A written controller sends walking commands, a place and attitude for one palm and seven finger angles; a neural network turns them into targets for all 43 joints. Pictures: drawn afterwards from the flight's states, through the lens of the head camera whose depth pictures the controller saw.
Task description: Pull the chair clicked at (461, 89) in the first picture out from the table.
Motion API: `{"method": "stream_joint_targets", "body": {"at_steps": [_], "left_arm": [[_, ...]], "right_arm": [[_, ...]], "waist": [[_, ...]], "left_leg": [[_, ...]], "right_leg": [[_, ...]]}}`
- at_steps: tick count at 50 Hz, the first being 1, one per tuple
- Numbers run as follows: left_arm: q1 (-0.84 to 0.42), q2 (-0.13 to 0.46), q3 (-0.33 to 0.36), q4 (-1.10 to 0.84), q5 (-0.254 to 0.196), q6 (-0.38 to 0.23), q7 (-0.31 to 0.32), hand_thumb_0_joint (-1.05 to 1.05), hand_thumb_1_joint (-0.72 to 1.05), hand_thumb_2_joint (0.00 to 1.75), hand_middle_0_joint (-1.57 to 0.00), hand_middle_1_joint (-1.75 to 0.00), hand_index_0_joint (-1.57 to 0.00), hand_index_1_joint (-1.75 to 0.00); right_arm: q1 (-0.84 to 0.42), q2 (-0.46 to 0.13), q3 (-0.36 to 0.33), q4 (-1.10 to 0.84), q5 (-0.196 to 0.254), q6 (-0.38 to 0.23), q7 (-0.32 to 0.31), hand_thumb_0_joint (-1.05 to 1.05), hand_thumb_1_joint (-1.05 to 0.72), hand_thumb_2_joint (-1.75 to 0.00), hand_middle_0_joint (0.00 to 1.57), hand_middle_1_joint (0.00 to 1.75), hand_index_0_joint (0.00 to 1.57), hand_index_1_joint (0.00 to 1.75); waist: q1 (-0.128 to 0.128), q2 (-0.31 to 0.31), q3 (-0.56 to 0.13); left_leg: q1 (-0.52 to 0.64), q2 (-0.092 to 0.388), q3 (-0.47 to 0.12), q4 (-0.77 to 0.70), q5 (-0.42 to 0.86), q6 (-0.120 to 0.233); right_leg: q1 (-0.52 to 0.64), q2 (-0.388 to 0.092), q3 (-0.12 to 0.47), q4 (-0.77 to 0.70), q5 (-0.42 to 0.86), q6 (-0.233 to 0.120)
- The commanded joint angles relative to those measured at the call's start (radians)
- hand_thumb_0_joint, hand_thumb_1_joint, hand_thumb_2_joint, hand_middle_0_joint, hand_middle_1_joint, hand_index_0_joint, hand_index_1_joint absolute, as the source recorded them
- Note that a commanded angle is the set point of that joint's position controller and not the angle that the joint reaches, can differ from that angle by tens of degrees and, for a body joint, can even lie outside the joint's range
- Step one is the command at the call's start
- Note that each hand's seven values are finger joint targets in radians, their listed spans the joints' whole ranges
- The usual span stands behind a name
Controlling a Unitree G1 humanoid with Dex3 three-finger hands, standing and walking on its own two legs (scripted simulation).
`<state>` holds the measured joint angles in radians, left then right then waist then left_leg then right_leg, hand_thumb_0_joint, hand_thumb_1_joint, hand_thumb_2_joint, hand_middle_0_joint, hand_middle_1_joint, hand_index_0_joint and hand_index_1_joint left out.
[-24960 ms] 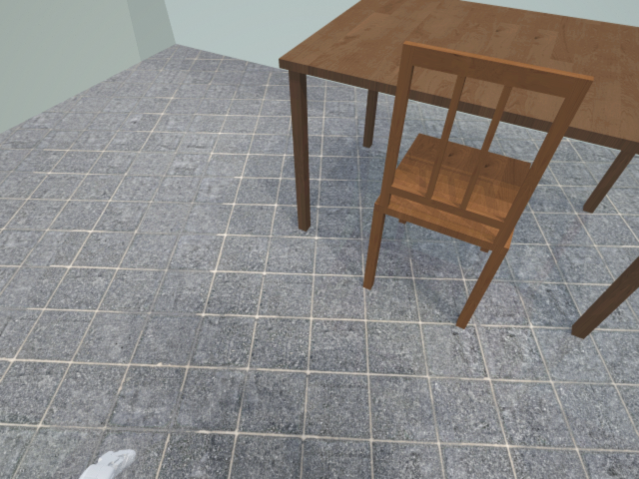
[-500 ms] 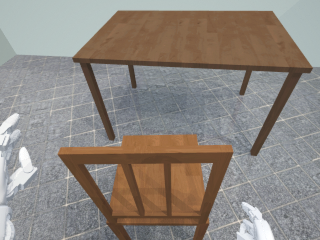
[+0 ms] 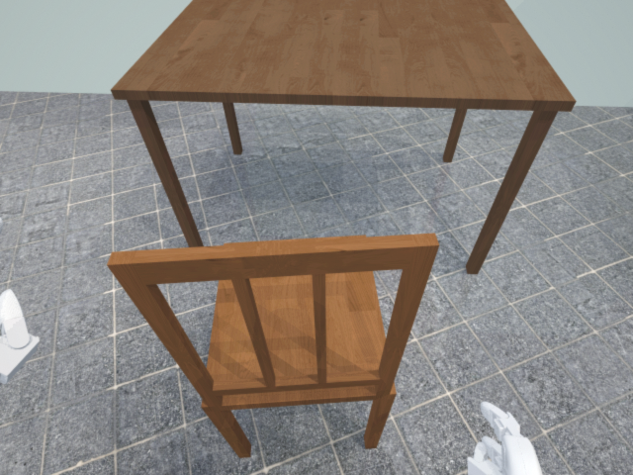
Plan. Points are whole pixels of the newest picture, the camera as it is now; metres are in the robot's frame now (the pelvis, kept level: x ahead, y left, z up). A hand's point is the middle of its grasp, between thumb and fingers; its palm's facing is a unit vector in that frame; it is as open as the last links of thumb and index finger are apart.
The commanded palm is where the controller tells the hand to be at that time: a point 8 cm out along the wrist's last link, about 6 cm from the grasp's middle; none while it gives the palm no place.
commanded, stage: step back with the hand held close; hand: left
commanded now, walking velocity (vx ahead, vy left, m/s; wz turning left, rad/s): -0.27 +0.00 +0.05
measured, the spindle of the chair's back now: (258, 339) +0.32 +0.12 -0.07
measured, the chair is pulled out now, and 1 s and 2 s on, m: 0.53 0.53 0.53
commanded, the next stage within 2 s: stop stepping back and stand still in 0.88 s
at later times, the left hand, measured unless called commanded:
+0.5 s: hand out of the picture +0.11 +0.28 +0.17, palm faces +0.54 -0.66 -0.52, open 7.4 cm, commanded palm +0.05 +0.31 +0.18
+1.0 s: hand out of the picture +0.03 +0.27 +0.18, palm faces +0.54 -0.72 -0.44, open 7.4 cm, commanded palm -0.03 +0.30 +0.18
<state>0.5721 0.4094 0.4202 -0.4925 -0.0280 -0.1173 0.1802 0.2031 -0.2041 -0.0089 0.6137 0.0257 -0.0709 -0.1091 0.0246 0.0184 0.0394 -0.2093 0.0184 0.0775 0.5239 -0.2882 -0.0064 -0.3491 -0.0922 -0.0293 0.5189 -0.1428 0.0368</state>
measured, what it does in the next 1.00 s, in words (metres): walks backwards: right foot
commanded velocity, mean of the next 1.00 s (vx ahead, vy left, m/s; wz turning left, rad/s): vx -0.35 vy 0.00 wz -0.03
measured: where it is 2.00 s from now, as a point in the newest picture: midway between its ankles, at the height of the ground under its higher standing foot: outside the picture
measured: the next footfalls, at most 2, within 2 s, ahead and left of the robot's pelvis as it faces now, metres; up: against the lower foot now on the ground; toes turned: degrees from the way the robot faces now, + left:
right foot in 0.82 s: -0.10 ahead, -0.12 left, +0.00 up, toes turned +2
left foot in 1.08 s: -0.14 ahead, +0.13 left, +0.00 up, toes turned +3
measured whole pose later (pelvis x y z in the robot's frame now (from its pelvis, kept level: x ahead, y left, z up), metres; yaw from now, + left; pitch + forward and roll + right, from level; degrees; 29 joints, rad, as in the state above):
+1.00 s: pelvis -0.14 -0.01 +0.00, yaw +5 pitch +1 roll +2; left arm 0.49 0.39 0.43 -0.53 -0.01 -0.24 0.15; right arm 0.18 -0.18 0.00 0.69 -0.01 -0.17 -0.06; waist 0.05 -0.09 0.03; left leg -0.47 -0.01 0.03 0.94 -0.46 -0.01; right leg -0.35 -0.05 0.04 0.54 -0.21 0.01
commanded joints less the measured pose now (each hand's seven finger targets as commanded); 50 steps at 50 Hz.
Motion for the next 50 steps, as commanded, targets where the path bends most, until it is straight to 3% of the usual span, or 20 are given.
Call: {"method": "stream_joint_targets", "body": {"at_steps": [1,6,10,15,17,20,24,26,28,30,32,34,37,40,41,42,43,44,47,50], "left_arm": [[-0.107,0.151,0.085,-0.158,0.008,-0.059,0.025,0.0,0.9,0.9,-0.2,-0.3,-0.2,-0.3],[-0.168,0.188,0.093,-0.221,0.019,-0.061,0.035,0.0,0.9,0.9,-0.2,-0.3,-0.2,-0.3],[-0.111,0.209,0.145,-0.286,0.018,-0.085,0.05,0.0,0.9,0.9,-0.2,-0.3,-0.2,-0.3],[0.013,0.192,0.177,-0.222,0.027,-0.102,0.046,0.0,0.9,0.9,-0.2,-0.3,-0.2,-0.3],[-0.002,0.201,0.187,-0.185,0.033,-0.113,0.046,0.0,0.9,0.9,-0.2,-0.3,-0.2,-0.3],[-0.038,0.192,0.166,-0.187,0.028,-0.131,0.036,0.0,0.9,0.9,-0.2,-0.3,-0.2,-0.3],[-0.122,0.2,0.149,-0.19,0.034,-0.147,0.037,0.0,0.9,0.9,-0.2,-0.3,-0.2,-0.3],[-0.155,0.198,0.136,-0.216,0.032,-0.145,0.039,0.0,0.9,0.9,-0.2,-0.3,-0.2,-0.3],[-0.168,0.221,0.146,-0.278,0.027,-0.154,0.039,0.0,0.9,0.9,-0.2,-0.3,-0.2,-0.3],[-0.16,0.228,0.164,-0.329,0.026,-0.169,0.035,0.0,0.9,0.9,-0.2,-0.3,-0.2,-0.3],[-0.094,0.234,0.207,-0.317,0.035,-0.179,0.038,0.0,0.9,0.9,-0.2,-0.3,-0.2,-0.3],[-0.087,0.206,0.203,-0.342,0.035,-0.18,0.028,0.0,0.9,0.9,-0.2,-0.3,-0.2,-0.3],[0.005,0.202,0.209,-0.221,0.014,-0.181,0.011,0.0,0.9,0.9,-0.2,-0.3,-0.2,-0.3],[-0.031,0.225,0.224,-0.188,0.001,-0.198,0.0,0.0,0.9,0.9,-0.2,-0.3,-0.2,-0.3],[-0.064,0.225,0.207,-0.18,0.001,-0.206,-0.009,0.0,0.9,0.9,-0.2,-0.3,-0.2,-0.3],[-0.131,0.26,0.209,-0.195,0.018,-0.216,-0.011,0.0,0.9,0.9,-0.2,-0.3,-0.2,-0.3],[-0.213,0.212,0.122,-0.198,0.002,-0.211,-0.016,0.0,0.9,0.9,-0.2,-0.3,-0.2,-0.3],[-0.242,0.22,0.097,-0.206,-0.008,-0.186,-0.006,0.0,0.9,0.9,-0.2,-0.3,-0.2,-0.3],[-0.216,0.229,0.136,-0.225,0.013,-0.178,-0.017,0.0,0.9,0.9,-0.2,-0.3,-0.2,-0.3],[-0.072,0.199,0.155,-0.237,0.011,-0.19,-0.01,0.0,0.9,0.9,-0.2,-0.3,-0.2,-0.3]], "right_arm": [[-0.074,-0.118,-0.033,-0.157,-0.006,-0.076,-0.014,0.0,-0.9,-0.9,0.2,0.3,0.2,0.3],[-0.05,-0.118,-0.017,-0.154,-0.017,-0.09,-0.008,0.0,-0.9,-0.9,0.2,0.3,0.2,0.3],[-0.058,-0.128,-0.02,-0.172,-0.014,-0.102,-0.013,0.0,-0.9,-0.9,0.2,0.3,0.2,0.3],[-0.066,-0.138,-0.044,-0.197,0.004,-0.108,0.0,0.0,-0.9,-0.9,0.2,0.3,0.2,0.3],[-0.07,-0.138,-0.052,-0.19,0.008,-0.114,-0.001,0.0,-0.9,-0.9,0.2,0.3,0.2,0.3],[-0.042,-0.139,-0.055,-0.173,-0.003,-0.129,0.004,0.0,-0.9,-0.9,0.2,0.3,0.2,0.3],[-0.033,-0.138,-0.048,-0.143,-0.023,-0.146,0.004,0.0,-0.9,-0.9,0.2,0.3,0.2,0.3],[-0.025,-0.133,-0.042,-0.131,-0.025,-0.148,0.009,0.0,-0.9,-0.9,0.2,0.3,0.2,0.3],[-0.026,-0.131,-0.039,-0.111,-0.029,-0.147,0.01,0.0,-0.9,-0.9,0.2,0.3,0.2,0.3],[-0.038,-0.133,-0.042,-0.112,-0.034,-0.15,0.011,0.0,-0.9,-0.9,0.2,0.3,0.2,0.3],[-0.061,-0.144,-0.051,-0.119,-0.031,-0.16,0.01,0.0,-0.9,-0.9,0.2,0.3,0.2,0.3],[-0.067,-0.134,-0.064,-0.144,-0.02,-0.167,0.013,0.0,-0.9,-0.9,0.2,0.3,0.2,0.3],[-0.063,-0.141,-0.085,-0.149,0.009,-0.167,0.024,0.0,-0.9,-0.9,0.2,0.3,0.2,0.3],[-0.065,-0.127,-0.069,-0.116,-0.007,-0.176,0.028,0.0,-0.9,-0.9,0.2,0.3,0.2,0.3],[-0.056,-0.121,-0.064,-0.1,-0.018,-0.179,0.03,0.0,-0.9,-0.9,0.2,0.3,0.2,0.3],[-0.044,-0.112,-0.062,-0.081,-0.032,-0.18,0.032,0.0,-0.9,-0.9,0.2,0.3,0.2,0.3],[-0.035,-0.101,-0.069,-0.075,-0.025,-0.187,0.034,0.0,-0.9,-0.9,0.2,0.3,0.2,0.3],[-0.081,-0.119,-0.085,-0.071,-0.02,-0.184,0.042,0.0,-0.9,-0.9,0.2,0.3,0.2,0.3],[-0.141,-0.063,-0.027,-0.104,-0.03,-0.172,0.037,0.0,-0.9,-0.9,0.2,0.3,0.2,0.3],[-0.109,-0.068,-0.006,-0.113,-0.03,-0.14,0.029,0.0,-0.9,-0.9,0.2,0.3,0.2,0.3]], "waist": [[-0.006,-0.047,-0.016],[-0.006,-0.111,-0.058],[-0.002,0.057,-0.127],[-0.004,0.135,-0.113],[-0.006,0.112,-0.056],[-0.015,0.003,-0.042],[-0.018,-0.063,0.01],[-0.019,-0.107,-0.019],[-0.021,-0.098,-0.101],[-0.015,-0.003,-0.157],[-0.015,0.206,-0.182],[-0.019,0.297,-0.172],[-0.024,0.153,-0.12],[-0.007,0.121,-0.047],[-0.016,0.067,-0.032],[-0.03,-0.048,-0.011],[-0.038,-0.221,-0.056],[-0.013,-0.283,-0.072],[-0.012,-0.239,-0.093],[-0.026,-0.095,-0.136]], "left_leg": [[-0.192,0.072,-0.093,-0.118,-0.21,0.048],[-0.093,0.035,-0.073,-0.008,-0.228,0.048],[-0.229,0.097,-0.173,-0.166,-0.229,0.072],[-0.465,0.143,-0.204,-0.226,-0.362,0.091],[-0.535,0.143,-0.207,-0.216,-0.39,0.094],[-0.428,0.088,-0.181,-0.11,-0.341,0.072],[-0.329,0.061,-0.153,0.012,-0.404,0.064],[-0.256,0.045,-0.138,0.062,-0.353,0.057],[-0.16,0.039,-0.14,0.041,-0.236,0.054],[-0.159,0.082,-0.191,-0.047,-0.237,0.067],[-0.337,0.185,-0.279,-0.19,-0.349,0.114],[-0.518,0.28,-0.32,-0.279,-0.397,0.147],[-0.468,0.27,-0.243,-0.199,-0.342,0.127],[-0.311,0.234,-0.202,-0.087,-0.276,0.091],[-0.258,0.198,-0.161,0.001,-0.268,0.06],[-0.217,0.115,-0.099,0.165,-0.263,0.027],[-0.147,0.001,-0.037,0.399,-0.197,-0.023],[-0.167,-0.012,-0.095,0.619,-0.171,-0.023],[-0.224,0.007,-0.124,0.533,-0.228,-0.001],[-0.132,0.003,-0.065,-0.025,-0.053,0.007]], "right_leg": [[0.068,-0.05,0.151,-0.146,-0.17,-0.048],[-0.074,-0.097,0.182,-0.252,-0.437,-0.076],[0.129,-0.029,0.107,-0.081,-0.254,-0.042],[0.299,0.008,0.072,0.059,-0.155,-0.028],[0.3,0.014,0.078,0.07,-0.125,-0.03],[0.154,-0.02,0.156,-0.031,-0.144,-0.056],[-0.062,-0.059,0.244,-0.188,-0.465,-0.084],[-0.116,-0.074,0.246,-0.205,-0.484,-0.092],[-0.091,-0.083,0.223,-0.169,-0.333,-0.093],[-0.04,-0.051,0.18,-0.079,-0.296,-0.065],[0.117,0.03,0.107,0.159,-0.239,-0.034],[0.234,0.09,0.025,0.432,-0.195,-0.006],[0.153,0.093,0.026,0.369,-0.258,-0.02],[0.054,0.053,0.01,0.043,-0.226,-0.051],[0.001,0.014,0.06,-0.079,-0.194,-0.076],[-0.094,-0.078,0.249,-0.209,-0.103,-0.126],[-0.182,-0.228,0.449,-0.296,-0.069,-0.209],[-0.159,-0.322,0.509,-0.334,0.03,-0.278],[-0.031,-0.249,0.321,-0.174,0.372,-0.233],[0.114,-0.119,0.196,-0.011,0.386,-0.129]]}}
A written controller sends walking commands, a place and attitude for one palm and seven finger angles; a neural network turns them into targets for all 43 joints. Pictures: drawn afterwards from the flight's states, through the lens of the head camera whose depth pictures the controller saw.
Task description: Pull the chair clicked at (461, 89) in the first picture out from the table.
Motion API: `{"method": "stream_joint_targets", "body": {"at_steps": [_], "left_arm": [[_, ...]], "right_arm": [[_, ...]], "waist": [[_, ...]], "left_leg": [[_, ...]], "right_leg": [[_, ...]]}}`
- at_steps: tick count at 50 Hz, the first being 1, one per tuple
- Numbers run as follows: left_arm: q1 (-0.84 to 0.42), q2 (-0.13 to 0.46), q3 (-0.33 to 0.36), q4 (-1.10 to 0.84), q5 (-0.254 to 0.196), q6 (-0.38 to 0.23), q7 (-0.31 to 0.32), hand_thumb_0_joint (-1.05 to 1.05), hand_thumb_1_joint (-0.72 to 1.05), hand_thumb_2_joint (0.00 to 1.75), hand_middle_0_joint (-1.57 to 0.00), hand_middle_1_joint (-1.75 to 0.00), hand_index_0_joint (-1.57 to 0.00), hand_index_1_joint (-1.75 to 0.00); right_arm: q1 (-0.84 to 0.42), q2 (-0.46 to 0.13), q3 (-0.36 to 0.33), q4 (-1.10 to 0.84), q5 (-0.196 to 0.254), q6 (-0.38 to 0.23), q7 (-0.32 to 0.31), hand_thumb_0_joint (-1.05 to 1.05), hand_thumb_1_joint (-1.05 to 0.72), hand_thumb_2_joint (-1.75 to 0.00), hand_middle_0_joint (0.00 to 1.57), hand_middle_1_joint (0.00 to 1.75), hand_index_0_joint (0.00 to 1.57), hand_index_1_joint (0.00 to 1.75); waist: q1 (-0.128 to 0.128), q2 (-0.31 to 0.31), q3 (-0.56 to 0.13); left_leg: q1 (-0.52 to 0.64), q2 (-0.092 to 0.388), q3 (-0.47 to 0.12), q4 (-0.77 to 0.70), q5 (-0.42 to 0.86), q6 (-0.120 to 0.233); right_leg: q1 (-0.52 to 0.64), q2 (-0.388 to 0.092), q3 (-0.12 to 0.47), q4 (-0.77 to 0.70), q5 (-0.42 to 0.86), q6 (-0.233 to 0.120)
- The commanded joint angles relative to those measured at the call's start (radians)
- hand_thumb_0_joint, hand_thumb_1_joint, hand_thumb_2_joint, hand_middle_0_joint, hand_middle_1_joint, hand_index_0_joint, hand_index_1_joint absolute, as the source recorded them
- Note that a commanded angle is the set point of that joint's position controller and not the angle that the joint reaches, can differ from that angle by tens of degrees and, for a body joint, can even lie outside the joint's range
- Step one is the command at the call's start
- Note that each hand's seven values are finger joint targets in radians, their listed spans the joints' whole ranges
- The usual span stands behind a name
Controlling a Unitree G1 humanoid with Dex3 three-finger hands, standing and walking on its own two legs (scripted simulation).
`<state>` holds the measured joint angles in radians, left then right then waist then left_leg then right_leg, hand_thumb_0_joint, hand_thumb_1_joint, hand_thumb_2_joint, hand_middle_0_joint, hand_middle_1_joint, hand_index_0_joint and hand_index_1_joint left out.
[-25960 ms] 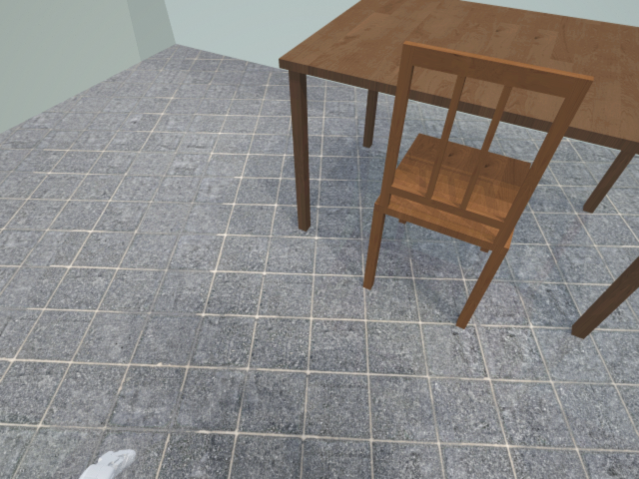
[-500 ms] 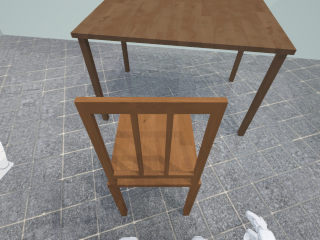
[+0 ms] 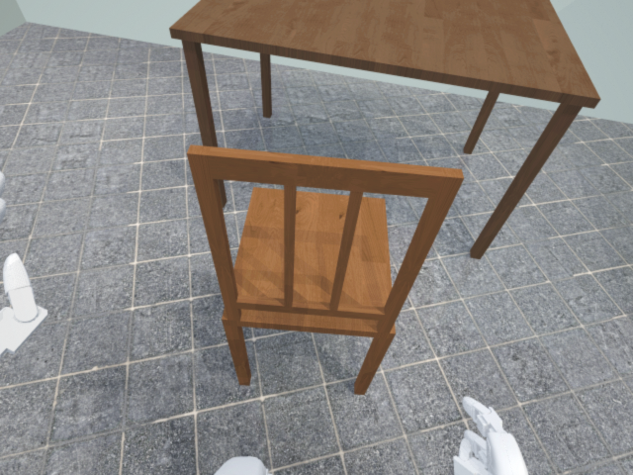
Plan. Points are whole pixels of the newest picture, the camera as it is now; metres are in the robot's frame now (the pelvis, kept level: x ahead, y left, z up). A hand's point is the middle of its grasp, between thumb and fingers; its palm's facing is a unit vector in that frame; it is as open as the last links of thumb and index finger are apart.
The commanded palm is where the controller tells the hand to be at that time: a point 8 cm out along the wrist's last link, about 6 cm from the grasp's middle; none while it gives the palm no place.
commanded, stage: stop stepping back and stand still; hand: left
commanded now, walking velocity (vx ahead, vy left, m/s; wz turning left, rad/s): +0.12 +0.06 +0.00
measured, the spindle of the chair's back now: (289, 253) +0.47 +0.09 -0.07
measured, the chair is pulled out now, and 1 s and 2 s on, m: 0.53 0.53 0.53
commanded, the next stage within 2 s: let the arm hang, fingers relaxed in 0.68 s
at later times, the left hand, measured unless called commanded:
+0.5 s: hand (15, 372) +0.16 +0.27 +0.16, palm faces +0.38 -0.80 -0.47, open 7.4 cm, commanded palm +0.10 +0.30 +0.18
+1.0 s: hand out of the picture +0.09 +0.21 -0.13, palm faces +0.01 -0.97 -0.24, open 7.4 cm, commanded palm none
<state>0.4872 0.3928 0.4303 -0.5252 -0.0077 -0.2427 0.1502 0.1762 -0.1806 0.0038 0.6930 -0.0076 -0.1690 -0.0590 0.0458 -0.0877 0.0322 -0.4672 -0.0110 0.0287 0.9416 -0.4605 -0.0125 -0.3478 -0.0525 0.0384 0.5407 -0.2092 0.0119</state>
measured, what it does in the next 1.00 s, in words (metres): steps on the spot: left foot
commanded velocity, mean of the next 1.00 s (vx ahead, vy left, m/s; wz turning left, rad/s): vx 0.08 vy -0.02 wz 0.00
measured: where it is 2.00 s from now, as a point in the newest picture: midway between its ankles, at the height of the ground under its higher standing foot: outside the picture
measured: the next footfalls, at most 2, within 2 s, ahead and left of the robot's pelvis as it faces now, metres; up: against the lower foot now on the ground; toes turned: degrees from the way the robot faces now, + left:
left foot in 0.08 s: +0.02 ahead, +0.15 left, +0.00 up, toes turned -2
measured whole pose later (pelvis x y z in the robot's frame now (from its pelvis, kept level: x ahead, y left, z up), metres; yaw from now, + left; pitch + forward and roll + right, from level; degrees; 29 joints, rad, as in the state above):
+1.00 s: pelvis -0.04 +0.03 -0.01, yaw -1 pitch +0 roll +0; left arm 0.29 0.19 0.03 0.58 0.04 0.07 0.02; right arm 0.21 -0.19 0.02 0.84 -0.03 -0.02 0.02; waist -0.02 -0.01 0.00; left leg -0.29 -0.01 -0.02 0.57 -0.28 0.00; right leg -0.34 -0.05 -0.03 0.58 -0.24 0.02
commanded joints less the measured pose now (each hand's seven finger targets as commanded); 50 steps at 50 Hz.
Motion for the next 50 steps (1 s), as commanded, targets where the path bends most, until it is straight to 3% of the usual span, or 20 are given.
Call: {"method": "stream_joint_targets", "body": {"at_steps": [1,3,4,5,7,10,12,14,16,20,24,27,31,38,39,40,41,44,46,50], "left_arm": [[0.062,0.21,0.141,-0.223,-0.012,-0.068,0.017,0.0,0.9,0.9,-0.2,-0.3,-0.2,-0.3],[0.08,0.22,0.146,-0.291,-0.012,-0.088,0.019,0.0,0.9,0.9,-0.2,-0.3,-0.2,-0.3],[0.066,0.237,0.159,-0.329,-0.01,-0.092,0.021,0.0,0.9,0.9,-0.2,-0.3,-0.2,-0.3],[0.079,0.254,0.177,-0.331,-0.017,-0.089,0.019,0.0,0.9,0.9,-0.2,-0.3,-0.2,-0.3],[0.141,0.292,0.234,-0.303,-0.036,-0.061,0.019,0.0,0.9,0.9,-0.2,-0.3,-0.2,-0.3],[0.108,0.278,0.196,-0.265,-0.023,-0.042,0.009,0.0,0.9,0.9,-0.2,-0.3,-0.2,-0.3],[0.097,0.264,0.174,-0.189,-0.029,-0.025,0.002,0.0,0.9,0.9,-0.2,-0.3,-0.2,-0.3],[0.041,0.231,0.156,-0.119,-0.037,-0.016,-0.002,0.0,0.9,0.9,-0.2,-0.3,-0.2,-0.3],[0.041,0.215,0.134,-0.098,-0.035,0.005,0.006,0.0,0.9,0.9,-0.2,-0.3,-0.2,-0.3],[0.008,0.189,0.102,-0.111,-0.021,0.006,0.019,0.0,0.9,0.9,-0.2,-0.3,-0.2,-0.3],[-0.015,0.198,0.092,-0.154,-0.002,0.009,0.032,0.0,0.9,0.9,-0.2,-0.3,-0.2,-0.3],[-0.003,0.249,0.128,-0.214,-0.002,-0.001,0.035,0.0,0.9,0.9,-0.2,-0.3,-0.2,-0.3],[0.063,0.216,0.134,-0.156,-0.001,-0.012,0.032,0.0,0.9,0.9,-0.2,-0.3,-0.2,-0.3],[0.026,0.177,0.103,-0.089,-0.007,-0.009,0.024,0.0,0.9,0.9,-0.2,-0.3,-0.2,-0.3],[-0.051,-0.049,-0.321,0.609,0.07,0.176,-0.123,0.0,0.9,0.9,-0.2,-0.3,-0.2,-0.3],[-0.009,-0.112,-0.318,0.654,0.043,0.243,-0.142,0.0,0.9,0.9,-0.2,-0.3,-0.2,-0.3],[-0.01,-0.124,-0.33,0.661,0.043,0.261,-0.145,0.0,0.9,0.9,-0.2,-0.3,-0.2,-0.3],[-0.104,-0.096,-0.344,0.788,0.046,0.245,-0.136,0.0,0.9,0.9,-0.2,-0.3,-0.2,-0.3],[-0.152,-0.077,-0.352,0.891,0.048,0.241,-0.13,0.0,0.9,0.9,-0.2,-0.3,-0.2,-0.3],[-0.156,-0.061,-0.385,1.107,0.034,0.246,-0.125,0.0,0.9,0.9,-0.2,-0.3,-0.2,-0.3]], "right_arm": [[-0.06,-0.102,-0.029,-0.206,0.01,-0.041,-0.023,0.0,-0.9,-0.9,0.2,0.3,0.2,0.3],[-0.022,-0.132,-0.06,-0.223,0.01,-0.052,-0.021,0.0,-0.9,-0.9,0.2,0.3,0.2,0.3],[-0.017,-0.14,-0.076,-0.227,0.016,-0.06,-0.015,0.0,-0.9,-0.9,0.2,0.3,0.2,0.3],[-0.019,-0.146,-0.088,-0.221,0.026,-0.062,-0.009,0.0,-0.9,-0.9,0.2,0.3,0.2,0.3],[-0.046,-0.112,-0.074,-0.229,0.012,-0.072,-0.008,0.0,-0.9,-0.9,0.2,0.3,0.2,0.3],[-0.026,-0.141,-0.058,-0.211,0.038,-0.058,-0.002,0.0,-0.9,-0.9,0.2,0.3,0.2,0.3],[-0.018,-0.143,-0.059,-0.2,0.039,-0.05,-0.006,0.0,-0.9,-0.9,0.2,0.3,0.2,0.3],[0.0,-0.155,-0.062,-0.178,0.029,-0.045,-0.012,0.0,-0.9,-0.9,0.2,0.3,0.2,0.3],[0.003,-0.151,-0.062,-0.18,0.03,-0.03,-0.017,0.0,-0.9,-0.9,0.2,0.3,0.2,0.3],[-0.02,-0.141,-0.036,-0.187,0.023,-0.037,-0.033,0.0,-0.9,-0.9,0.2,0.3,0.2,0.3],[-0.035,-0.145,-0.041,-0.194,0.026,-0.042,-0.044,0.0,-0.9,-0.9,0.2,0.3,0.2,0.3],[-0.031,-0.143,-0.045,-0.188,0.019,-0.052,-0.041,0.0,-0.9,-0.9,0.2,0.3,0.2,0.3],[-0.015,-0.139,-0.045,-0.178,0.018,-0.056,-0.035,0.0,-0.9,-0.9,0.2,0.3,0.2,0.3],[-0.009,-0.143,-0.049,-0.169,0.024,-0.055,-0.037,0.0,-0.9,-0.9,0.2,0.3,0.2,0.3],[0.028,-0.25,-0.079,0.025,0.001,-0.015,0.064,0.0,-0.9,-0.9,0.2,0.3,0.2,0.3],[0.041,-0.151,-0.061,0.028,0.002,0.047,0.064,0.0,-0.9,-0.9,0.2,0.3,0.2,0.3],[0.033,-0.146,-0.052,0.014,-0.001,0.063,0.061,0.0,-0.9,-0.9,0.2,0.3,0.2,0.3],[0.078,-0.141,-0.038,0.016,-0.017,0.102,0.064,0.0,-0.9,-0.9,0.2,0.3,0.2,0.3],[0.107,-0.155,-0.039,0.037,-0.02,0.123,0.063,0.0,-0.9,-0.9,0.2,0.3,0.2,0.3],[0.072,-0.148,-0.025,0.095,-0.016,0.13,0.057,0.0,-0.9,-0.9,0.2,0.3,0.2,0.3]], "waist": [[-0.047,0.11,-0.178],[-0.041,0.33,-0.236],[-0.038,0.37,-0.252],[-0.04,0.291,-0.248],[-0.046,0.404,-0.206],[-0.038,0.233,-0.102],[-0.06,0.065,-0.063],[-0.065,0.025,-0.028],[-0.064,-0.006,-0.016],[-0.054,0.128,-0.059],[-0.047,0.159,-0.038],[-0.047,0.139,-0.047],[-0.046,0.187,-0.052],[-0.053,0.108,-0.039],[-0.124,0.131,-0.004],[-0.072,0.13,-0.068],[-0.068,0.142,-0.064],[-0.061,-0.116,-0.123],[-0.067,-0.191,-0.143],[-0.045,0.134,-0.075]], "left_leg": [[0.215,0.044,0.018,-0.582,0.251,0.018],[0.354,0.229,-0.135,-0.643,0.469,0.081],[0.423,0.312,-0.175,-0.589,0.614,0.12],[0.422,0.319,-0.151,-0.576,0.645,0.126],[0.266,0.312,-0.2,-0.627,0.458,0.148],[0.144,0.246,-0.107,-0.51,0.345,0.08],[0.114,0.151,-0.062,-0.459,0.104,0.047],[0.143,0.095,-0.032,-0.439,-0.053,0.031],[0.237,0.069,-0.002,-0.384,-0.026,0.036],[0.213,0.114,-0.092,-0.59,-0.019,0.066],[0.094,0.131,-0.135,-0.657,-0.167,0.085],[0.137,0.11,-0.109,-0.589,-0.016,0.079],[0.133,0.113,-0.109,-0.611,-0.056,0.065],[0.186,0.111,-0.095,-0.587,0.083,0.059],[0.092,0.127,-0.161,-0.43,0.428,0.065],[0.093,0.138,-0.14,-0.476,0.451,0.05],[0.087,0.142,-0.143,-0.493,0.398,0.048],[0.101,0.094,-0.163,-0.429,0.373,0.059],[0.154,0.066,-0.143,-0.425,0.409,0.058],[0.186,0.083,-0.148,-0.511,0.456,0.061]], "right_leg": [[0.143,-0.125,0.109,0.029,0.383,-0.074],[0.054,-0.045,0.069,0.153,0.055,-0.017],[-0.053,-0.015,0.03,0.245,-0.156,-0.003],[-0.069,0.01,0.008,0.3,-0.222,-0.002],[-0.012,-0.007,-0.008,0.284,-0.255,0.004],[0.182,-0.013,-0.036,-0.071,0.029,-0.008],[0.176,-0.049,0.066,-0.178,0.131,-0.036],[0.022,-0.066,0.135,-0.264,-0.193,-0.06],[-0.092,-0.093,0.175,-0.341,-0.369,-0.086],[0.037,-0.023,0.085,-0.218,-0.244,-0.046],[0.115,0.0,0.054,-0.176,-0.263,-0.027],[0.12,-0.028,0.078,-0.207,-0.168,-0.047],[0.111,-0.027,0.084,-0.227,-0.212,-0.043],[0.09,-0.03,0.088,-0.24,-0.098,-0.039],[0.003,-0.048,-0.014,0.002,0.186,-0.044],[0.051,-0.036,-0.013,-0.034,0.107,-0.025],[0.054,-0.033,-0.02,-0.047,0.044,-0.017],[0.124,-0.057,0.009,-0.048,0.11,-0.058],[0.16,-0.076,0.034,-0.047,0.202,-0.088],[0.147,-0.033,0.036,-0.054,0.138,-0.062]]}}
